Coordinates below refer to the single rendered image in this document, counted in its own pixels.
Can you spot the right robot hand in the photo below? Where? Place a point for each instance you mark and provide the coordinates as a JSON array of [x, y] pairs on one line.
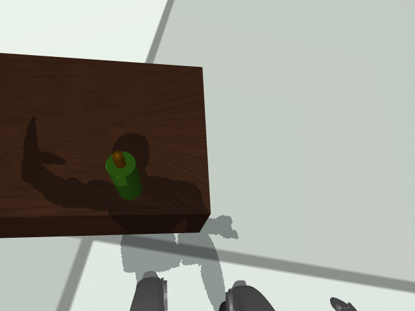
[[339, 305]]

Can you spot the bottle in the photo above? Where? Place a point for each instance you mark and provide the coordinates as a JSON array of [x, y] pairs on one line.
[[122, 168]]

